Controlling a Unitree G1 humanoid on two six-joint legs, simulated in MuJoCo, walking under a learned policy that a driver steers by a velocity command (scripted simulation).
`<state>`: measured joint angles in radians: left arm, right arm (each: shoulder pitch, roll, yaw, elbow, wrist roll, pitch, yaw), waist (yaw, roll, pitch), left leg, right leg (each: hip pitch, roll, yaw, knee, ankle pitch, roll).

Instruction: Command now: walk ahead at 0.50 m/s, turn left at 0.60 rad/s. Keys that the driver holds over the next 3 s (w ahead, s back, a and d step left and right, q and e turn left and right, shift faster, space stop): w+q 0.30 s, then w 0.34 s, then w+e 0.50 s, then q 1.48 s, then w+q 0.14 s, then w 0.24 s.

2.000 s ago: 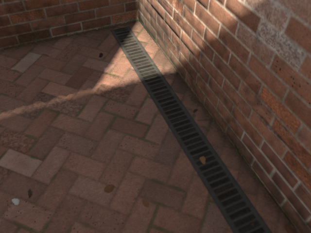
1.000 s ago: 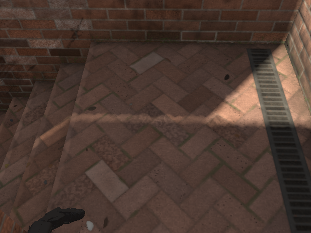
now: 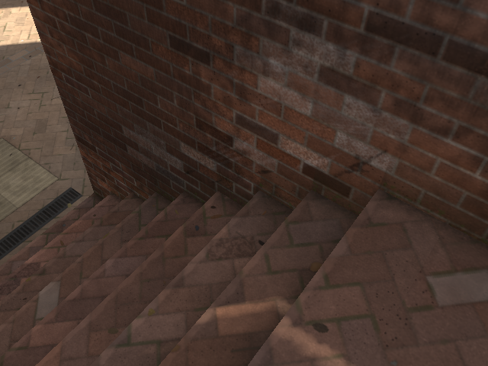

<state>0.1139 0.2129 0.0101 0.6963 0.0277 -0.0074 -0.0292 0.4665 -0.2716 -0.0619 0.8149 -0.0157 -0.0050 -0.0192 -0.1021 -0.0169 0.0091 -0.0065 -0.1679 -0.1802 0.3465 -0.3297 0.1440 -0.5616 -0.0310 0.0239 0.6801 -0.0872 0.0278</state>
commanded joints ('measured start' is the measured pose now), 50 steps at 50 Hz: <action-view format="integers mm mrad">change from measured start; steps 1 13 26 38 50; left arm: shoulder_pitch -78 292 356 383 293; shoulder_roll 98 112 95 49 4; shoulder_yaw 28 65 22 33 40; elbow -95 83 228 209 312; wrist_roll -5 -7 -29 -18 5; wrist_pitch -33 -83 -102 -6 53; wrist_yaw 4 44 76 111 23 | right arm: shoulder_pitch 24 -88 -365 61 -84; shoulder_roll -163 -37 -8 -146 -86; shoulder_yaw -30 -20 -25 -24 14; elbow -52 -91 -148 82 131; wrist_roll -4 -15 1 57 20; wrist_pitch -18 -9 -40 -83 -92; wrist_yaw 1 26 47 38 12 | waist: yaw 43 97 140 122 238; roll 97 -31 -37 86 96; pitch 42 71 107 -171 172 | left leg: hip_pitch -59 -672 -533 168 -391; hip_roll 293 188 228 626 437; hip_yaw -218 0 84 -44 309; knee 39 668 245 182 239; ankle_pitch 699 96 764 825 608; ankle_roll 109 -67 -64 87 -14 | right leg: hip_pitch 93 424 348 -513 59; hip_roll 67 -256 -144 40 21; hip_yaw -18 178 -92 -10 -115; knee -82 -498 -126 1554 411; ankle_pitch -121 -82 -55 -491 -54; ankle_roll -36 -242 -127 -110 -128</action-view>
